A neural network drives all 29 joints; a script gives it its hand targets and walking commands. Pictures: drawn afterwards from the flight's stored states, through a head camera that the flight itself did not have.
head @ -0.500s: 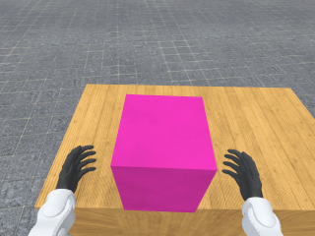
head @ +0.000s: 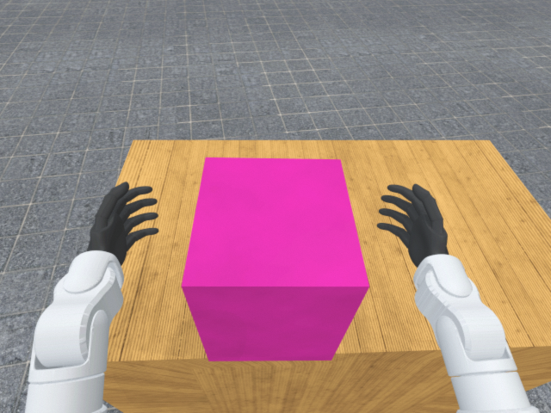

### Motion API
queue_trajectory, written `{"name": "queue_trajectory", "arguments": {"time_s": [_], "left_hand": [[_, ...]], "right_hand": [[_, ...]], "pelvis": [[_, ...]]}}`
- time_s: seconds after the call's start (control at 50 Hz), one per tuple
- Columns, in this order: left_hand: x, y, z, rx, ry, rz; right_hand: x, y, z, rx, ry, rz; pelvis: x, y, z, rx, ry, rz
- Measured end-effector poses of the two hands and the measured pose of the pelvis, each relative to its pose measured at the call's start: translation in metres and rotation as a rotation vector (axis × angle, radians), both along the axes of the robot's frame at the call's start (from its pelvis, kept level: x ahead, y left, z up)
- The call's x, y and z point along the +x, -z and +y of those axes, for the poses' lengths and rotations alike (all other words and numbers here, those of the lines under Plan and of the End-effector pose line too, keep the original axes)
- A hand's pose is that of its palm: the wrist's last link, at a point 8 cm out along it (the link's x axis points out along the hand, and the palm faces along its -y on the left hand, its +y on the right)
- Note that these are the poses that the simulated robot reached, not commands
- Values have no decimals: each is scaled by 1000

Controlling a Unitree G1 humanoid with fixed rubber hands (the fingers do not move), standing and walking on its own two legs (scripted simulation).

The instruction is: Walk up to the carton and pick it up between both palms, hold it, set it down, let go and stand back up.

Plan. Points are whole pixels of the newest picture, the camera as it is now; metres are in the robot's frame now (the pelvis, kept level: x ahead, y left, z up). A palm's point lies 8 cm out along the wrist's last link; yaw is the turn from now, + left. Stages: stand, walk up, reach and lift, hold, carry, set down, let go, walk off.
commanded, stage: reach and lift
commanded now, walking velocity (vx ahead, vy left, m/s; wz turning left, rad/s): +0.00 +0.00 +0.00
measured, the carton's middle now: (271, 264) +0.33 +0.01 +0.03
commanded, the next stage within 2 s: none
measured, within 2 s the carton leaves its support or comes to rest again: neither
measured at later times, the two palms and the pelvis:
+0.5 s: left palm (112, 173) +0.37 +0.21 +0.18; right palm (424, 175) +0.38 -0.19 +0.18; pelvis -0.01 -0.01 +0.00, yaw +0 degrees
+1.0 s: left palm (127, 192) +0.38 +0.22 +0.13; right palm (399, 189) +0.40 -0.17 +0.14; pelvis +0.00 +0.00 +0.00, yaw +2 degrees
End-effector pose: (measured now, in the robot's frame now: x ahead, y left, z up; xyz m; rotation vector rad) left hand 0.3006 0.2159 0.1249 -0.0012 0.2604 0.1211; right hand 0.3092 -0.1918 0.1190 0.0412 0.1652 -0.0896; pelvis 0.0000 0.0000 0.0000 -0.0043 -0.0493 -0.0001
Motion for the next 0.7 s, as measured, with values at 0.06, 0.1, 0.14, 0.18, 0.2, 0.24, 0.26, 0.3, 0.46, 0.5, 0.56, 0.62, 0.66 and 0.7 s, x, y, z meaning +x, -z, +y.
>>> {"name": "queue_trajectory", "arguments": {"time_s": [0.06,0.1,0.14,0.18,0.2,0.24,0.26,0.3,0.46,0.5,0.56,0.62,0.66,0.7], "left_hand": [[9,-7,-2,-4,-1,1],[15,-12,-3,-5,-2,0],[21,-17,-4,-5,-2,-1],[27,-22,-5,-4,-2,-1],[29,-25,-5,-3,-3,-1],[35,-29,-5,-1,-4,-1],[38,-32,-5,0,-5,-1],[43,-36,-5,2,-6,-1],[64,-54,-2,9,-6,-10],[69,-59,-1,11,-6,-14],[77,-66,0,13,-5,-20],[84,-73,2,15,-5,-25],[89,-77,2,16,-5,-28],[94,-81,3,18,-5,-30]], "right_hand": [[8,-7,0,-1,-4,-1],[13,-12,0,-2,-6,-2],[19,-17,0,-3,-9,-4],[24,-22,0,-3,-11,-5],[27,-25,0,-3,-13,-5],[33,-30,0,-2,-16,-5],[36,-32,0,-2,-17,-5],[42,-37,0,-1,-21,-4],[65,-56,2,4,-34,-2],[71,-60,2,5,-36,-1],[79,-67,3,7,-39,1],[87,-74,4,9,-40,3],[92,-78,5,9,-40,4],[97,-82,6,9,-39,9]], "pelvis": [[-3,0,-1,1,2,7],[-4,0,-1,2,3,11],[-5,1,-2,3,4,15],[-7,1,-2,3,5,20],[-7,1,-3,4,6,22],[-8,1,-3,4,6,27],[-8,1,-4,4,6,30],[-8,1,-4,4,6,35],[-7,1,-7,2,0,55],[-6,1,-7,1,-3,59],[-5,2,-8,-1,-8,66],[-4,2,-7,-4,-12,72],[-4,2,-7,-5,-15,75],[-3,2,-7,-7,-17,76]]}}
